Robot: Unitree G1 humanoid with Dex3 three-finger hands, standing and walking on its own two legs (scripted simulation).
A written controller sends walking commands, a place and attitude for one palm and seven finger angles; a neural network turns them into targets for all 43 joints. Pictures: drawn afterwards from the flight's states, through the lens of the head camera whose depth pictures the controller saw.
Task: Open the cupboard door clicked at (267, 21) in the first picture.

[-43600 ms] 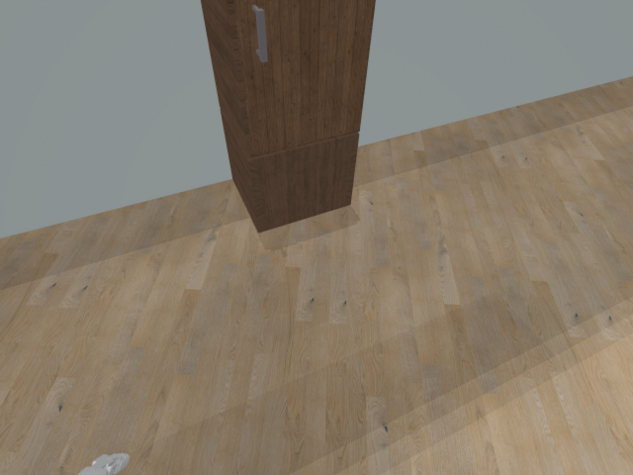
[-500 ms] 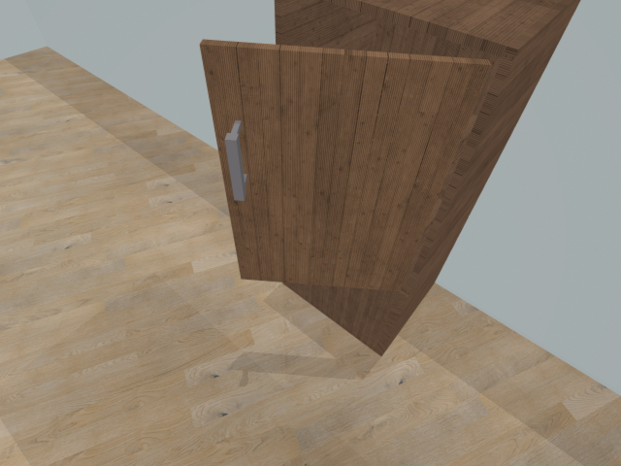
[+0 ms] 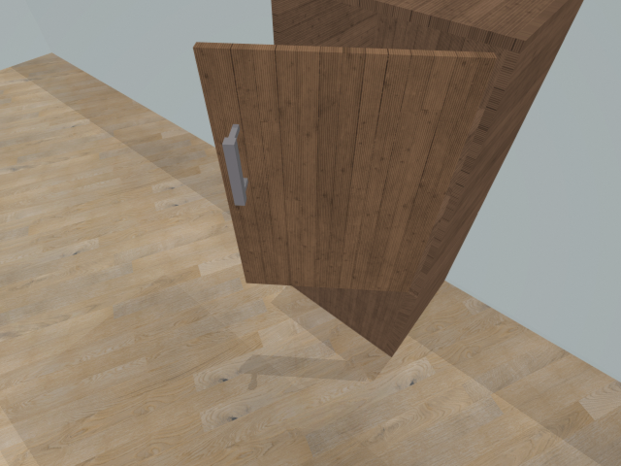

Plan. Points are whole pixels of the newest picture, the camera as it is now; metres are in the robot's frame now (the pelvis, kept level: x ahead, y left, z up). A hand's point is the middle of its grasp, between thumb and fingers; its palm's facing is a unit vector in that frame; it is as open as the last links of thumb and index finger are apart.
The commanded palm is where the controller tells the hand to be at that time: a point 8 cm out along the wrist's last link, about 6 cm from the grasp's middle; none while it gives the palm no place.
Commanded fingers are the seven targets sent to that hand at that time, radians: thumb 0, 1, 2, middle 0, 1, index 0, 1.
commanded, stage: come to a stop and stand still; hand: left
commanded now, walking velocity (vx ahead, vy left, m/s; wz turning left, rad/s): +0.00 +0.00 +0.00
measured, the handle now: (237, 166) +0.56 +0.16 +0.06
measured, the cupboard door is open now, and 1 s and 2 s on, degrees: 36 36 36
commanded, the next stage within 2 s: look again from close up in 0.56 s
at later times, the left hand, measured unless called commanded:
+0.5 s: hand out of the picture +0.03 +0.17 -0.17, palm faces -0.02 -0.98 -0.22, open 7.3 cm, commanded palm none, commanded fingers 0.00 0.90 0.90 -0.20 -0.30 -0.20 -0.30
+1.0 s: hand out of the picture +0.03 +0.17 -0.17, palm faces -0.02 -0.97 -0.23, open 7.3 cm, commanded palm none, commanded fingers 0.00 0.90 0.90 -0.20 -0.30 -0.20 -0.30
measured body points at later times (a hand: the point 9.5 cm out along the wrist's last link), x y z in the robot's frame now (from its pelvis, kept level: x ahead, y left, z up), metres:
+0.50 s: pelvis +0.00 -0.02 +0.00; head +0.02 -0.02 +0.45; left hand +0.03 +0.22 -0.15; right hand +0.02 -0.26 -0.15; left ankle +0.00 +0.08 -0.74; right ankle -0.02 -0.13 -0.74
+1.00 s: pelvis +0.00 -0.03 +0.01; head +0.02 -0.02 +0.46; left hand +0.03 +0.22 -0.15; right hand +0.04 -0.27 -0.15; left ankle +0.00 +0.08 -0.74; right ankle -0.02 -0.13 -0.74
